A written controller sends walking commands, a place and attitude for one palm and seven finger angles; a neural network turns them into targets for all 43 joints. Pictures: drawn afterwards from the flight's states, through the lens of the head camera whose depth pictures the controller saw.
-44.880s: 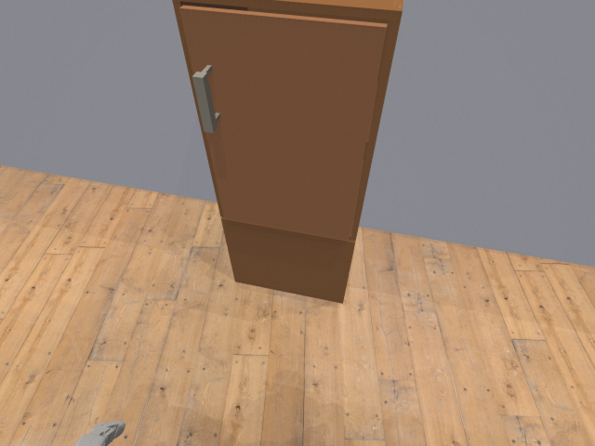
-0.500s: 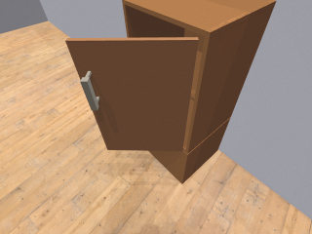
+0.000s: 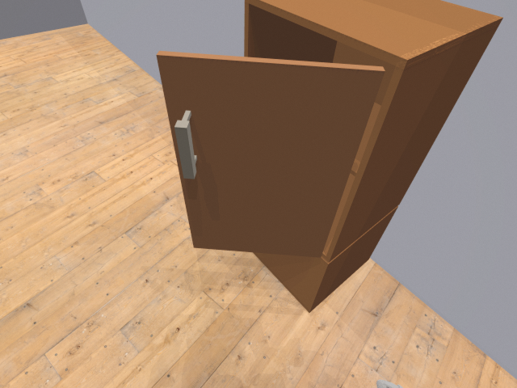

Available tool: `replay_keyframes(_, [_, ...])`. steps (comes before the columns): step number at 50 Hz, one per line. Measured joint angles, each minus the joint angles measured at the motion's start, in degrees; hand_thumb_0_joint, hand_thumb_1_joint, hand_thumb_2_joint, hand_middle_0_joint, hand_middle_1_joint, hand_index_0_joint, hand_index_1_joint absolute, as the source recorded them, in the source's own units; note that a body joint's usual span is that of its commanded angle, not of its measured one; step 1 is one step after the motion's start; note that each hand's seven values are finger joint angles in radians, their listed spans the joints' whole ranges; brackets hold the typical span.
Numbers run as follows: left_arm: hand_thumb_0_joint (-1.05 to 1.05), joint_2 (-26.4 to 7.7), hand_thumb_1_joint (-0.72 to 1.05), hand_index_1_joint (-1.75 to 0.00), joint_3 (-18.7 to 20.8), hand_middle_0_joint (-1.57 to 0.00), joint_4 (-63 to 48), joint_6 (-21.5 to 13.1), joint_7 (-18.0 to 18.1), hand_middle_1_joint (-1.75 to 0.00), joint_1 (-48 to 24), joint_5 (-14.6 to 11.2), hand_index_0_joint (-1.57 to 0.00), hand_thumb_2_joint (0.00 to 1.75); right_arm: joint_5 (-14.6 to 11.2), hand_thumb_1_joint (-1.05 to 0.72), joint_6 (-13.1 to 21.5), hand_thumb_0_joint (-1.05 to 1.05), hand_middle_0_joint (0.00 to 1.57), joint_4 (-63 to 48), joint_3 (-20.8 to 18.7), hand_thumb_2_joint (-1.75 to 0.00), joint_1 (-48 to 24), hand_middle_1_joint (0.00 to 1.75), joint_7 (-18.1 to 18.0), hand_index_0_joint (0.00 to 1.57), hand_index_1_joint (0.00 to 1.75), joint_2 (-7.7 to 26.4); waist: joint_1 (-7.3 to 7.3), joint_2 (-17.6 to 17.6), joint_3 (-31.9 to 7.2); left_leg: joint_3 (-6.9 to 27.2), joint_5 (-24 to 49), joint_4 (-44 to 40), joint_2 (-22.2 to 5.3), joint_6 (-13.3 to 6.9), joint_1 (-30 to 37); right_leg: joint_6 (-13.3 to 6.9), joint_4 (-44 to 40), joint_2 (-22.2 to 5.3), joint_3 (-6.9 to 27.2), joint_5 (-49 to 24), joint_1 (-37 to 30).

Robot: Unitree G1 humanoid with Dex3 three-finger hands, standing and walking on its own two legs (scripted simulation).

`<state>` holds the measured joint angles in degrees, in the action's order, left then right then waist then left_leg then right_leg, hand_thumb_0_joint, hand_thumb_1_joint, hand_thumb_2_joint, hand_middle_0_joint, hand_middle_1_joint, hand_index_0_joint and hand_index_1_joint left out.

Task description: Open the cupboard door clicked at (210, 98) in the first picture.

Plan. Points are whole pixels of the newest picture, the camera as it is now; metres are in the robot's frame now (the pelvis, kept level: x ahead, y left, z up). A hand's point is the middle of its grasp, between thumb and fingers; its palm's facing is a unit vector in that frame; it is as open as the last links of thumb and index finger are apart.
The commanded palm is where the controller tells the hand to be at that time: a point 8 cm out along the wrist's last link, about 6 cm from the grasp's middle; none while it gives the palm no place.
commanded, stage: look again from close up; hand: left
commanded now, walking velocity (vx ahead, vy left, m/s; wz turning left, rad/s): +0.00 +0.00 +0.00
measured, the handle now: (188, 145) +0.54 +0.20 +0.08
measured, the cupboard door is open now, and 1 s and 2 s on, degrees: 47 47 47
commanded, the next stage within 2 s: shuffle to correct the standing spot in 0.26 s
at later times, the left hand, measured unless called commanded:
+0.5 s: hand out of the picture -0.07 +0.22 -0.17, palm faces -0.02 -0.98 -0.20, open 7.4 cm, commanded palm none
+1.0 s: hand out of the picture -0.09 +0.19 -0.18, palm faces +0.08 -0.99 -0.09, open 7.4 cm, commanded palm none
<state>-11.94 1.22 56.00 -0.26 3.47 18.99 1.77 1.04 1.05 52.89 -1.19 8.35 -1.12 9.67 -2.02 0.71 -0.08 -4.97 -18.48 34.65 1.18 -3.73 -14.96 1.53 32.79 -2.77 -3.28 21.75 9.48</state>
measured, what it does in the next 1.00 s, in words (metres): steps on the spot: left foot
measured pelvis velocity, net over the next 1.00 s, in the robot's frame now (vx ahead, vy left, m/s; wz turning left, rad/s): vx -0.08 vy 0.04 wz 0.03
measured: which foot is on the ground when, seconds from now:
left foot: down 0.00-0.64, up 0.66-0.86, down 0.88-1.00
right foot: down 0.00-0.88, up 0.90-1.00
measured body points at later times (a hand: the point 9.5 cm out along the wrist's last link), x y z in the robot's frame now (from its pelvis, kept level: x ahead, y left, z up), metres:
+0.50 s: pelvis -0.07 +0.04 +0.01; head -0.08 +0.05 +0.46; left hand -0.07 +0.28 -0.15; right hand -0.08 -0.21 -0.13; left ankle +0.00 +0.08 -0.73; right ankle -0.05 -0.13 -0.72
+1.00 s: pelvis -0.08 +0.04 +0.01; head -0.09 +0.07 +0.46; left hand -0.09 +0.25 -0.17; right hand -0.11 -0.16 -0.14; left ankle -0.07 +0.12 -0.73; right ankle -0.07 -0.09 -0.67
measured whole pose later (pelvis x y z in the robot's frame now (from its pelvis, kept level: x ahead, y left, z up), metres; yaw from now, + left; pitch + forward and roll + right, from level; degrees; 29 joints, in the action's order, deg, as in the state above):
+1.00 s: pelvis -0.08 +0.04 +0.01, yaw +2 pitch -1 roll -1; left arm -7.7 3.2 59.4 2.3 -0.1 20.0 2.4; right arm 1.9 1.4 61.6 -2.0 22.7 -1.8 4.0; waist 0.8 2.9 -0.8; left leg -6.8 -15.8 30.8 -1.4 -3.3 -14.3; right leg -0.6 58.3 -2.1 -2.5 18.5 27.3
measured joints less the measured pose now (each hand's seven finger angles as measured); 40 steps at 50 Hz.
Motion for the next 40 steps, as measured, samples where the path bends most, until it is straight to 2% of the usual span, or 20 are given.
replay_keyframes(8, [0.01,-1.5,0.91,-0.29,-0.2,-0.2,-3.1,1.2,-0.8,-0.3,-3.6,-0.3,-0.19,0.9,0.3,-0.91,-0.6,0.01,0.2,0.9,0.7,-0.9,2.0,0.3,0.5,0.2,0.3,0.5,0.7,0.2,-0.1,-1.3,2.6,-2.1,1.0,-1.9,0.6,1.2,-1.9,-1.0,1.2,-3.0,-0.1])
replay_keyframes(19, [0.01,-0.9,0.91,-0.3,-0.4,-0.2,-0.6,2.1,-1.6,-0.3,-1.6,-0.1,-0.2,0.9,0.1,-0.91,-1.5,0.01,0.2,4.9,-0.3,-0.9,7.8,0.3,0.7,0.2,0.3,2.0,2.32,0.8,1.6,-3.1,8.8,-9.2,2.4,-3.1,1.1,-0.7,-4.8,-1.9,3.0,-7.2,1.7])
replay_keyframes(23, [0.01,0.0,0.91,-0.29,-0.3,-0.2,1.5,2.5,-1.6,-0.3,0.6,0.0,-0.2,0.9,0.1,-0.91,-2.1,0.01,0.2,7.2,-0.6,-0.9,9.6,0.3,0.5,0.2,0.3,1.8,2.68,0.6,1.5,-2.8,9.9,-10.7,2.2,-2.7,1.4,-1.2,-4.5,-1.3,3.3,-4.1,2.1])
replay_keyframes(27, [0.01,1.5,0.91,-0.29,-0.1,-0.2,3.2,3.5,-2.1,-0.3,3.7,0.2,-0.19,0.9,0.3,-0.91,-2.9,0.01,0.2,8.9,-0.9,-0.9,10.6,0.3,0.2,0.2,0.3,1.1,2.45,0.0,0.8,-3.1,10.3,-11.9,1.3,-2.6,1.6,-2.2,-1.1,0.2,1.4,0.6,2.7])
replay_keyframes(30, [0.01,2.7,0.91,-0.29,0.2,-0.2,4.0,3.8,-2.6,-0.3,6.2,0.1,-0.19,0.9,0.4,-0.91,-3.3,0.01,0.2,9.5,-1.1,-0.9,10.9,0.3,-0.1,0.2,0.3,0.6,2.2,-0.3,0.2,-3.3,9.9,-11.9,0.7,-2.2,1.2,-2.8,-3.9,1.7,-0.7,0.8,0.5])
replay_keyframes(31, [0.01,3.2,0.91,-0.29,0.4,-0.2,4.3,3.7,-2.7,-0.3,6.8,0.1,-0.19,0.9,0.4,-0.91,-3.4,0.01,0.2,9.7,-1.2,-0.9,10.8,0.3,-0.1,0.2,0.3,0.5,2.07,-0.4,0.2,-3.2,9.0,-11.1,0.6,-1.7,0.7,-3.1,-6.1,2.1,-0.9,-0.6,-0.3])
replay_keyframes(33, [0.01,4.1,0.91,-0.29,0.4,-0.2,4.8,3.3,-2.4,-0.3,7.9,0.2,-0.19,0.9,0.1,-0.91,-3.7,0.01,0.2,9.9,-1.4,-0.9,10.8,0.3,-0.3,0.2,0.3,0.1,1.83,-0.8,0.2,-2.2,2.8,-6.3,0.3,0.4,-1.6,-3.4,-8.0,2.5,-1.4,-4.7,-0.6])
replay_keyframes(35, [0.01,4.6,0.91,-0.29,0.7,-0.2,5.3,2.9,-1.7,-0.3,8.8,-0.1,-0.19,0.9,0.1,-0.91,-3.9,0.01,0.2,9.8,-1.7,-0.9,10.7,0.3,-0.1,0.2,0.3,-0.6,1.49,-0.2,0.1,-1.4,-1.5,5.8,-0.2,1.6,-6.0,-4.1,-9.4,2.4,-2.0,-8.1,-0.7])
replay_keyframes(37, [0.01,5.2,0.91,-0.29,0.8,-0.2,6.1,2.5,-1.4,-0.3,9.0,-0.2,-0.2,0.9,0.0,-0.91,-3.5,0.01,0.2,9.4,-1.9,-0.9,10.6,0.3,0.3,0.2,0.3,-1.2,1.61,0.1,0.2,-0.6,-2.4,15.6,-1.4,2.0,-8.7,-3.9,-10.2,2.3,-2.7,-10.8,-0.9])
replay_keyframes(40, [0.01,5.5,0.91,-0.3,0.7,-0.2,6.9,1.9,-1.5,-0.3,8.2,0.1,-0.2,0.9,-0.1,-0.91,-2.8,0.01,0.2,8.5,-2.2,-0.9,11.3,0.3,0.6,0.2,0.3,-2.2,2.25,0.3,-0.4,0.0,-4.5,16.5,-3.4,2.4,-8.0,-2.8,-9.5,2.2,-4.3,-9.8,-0.5])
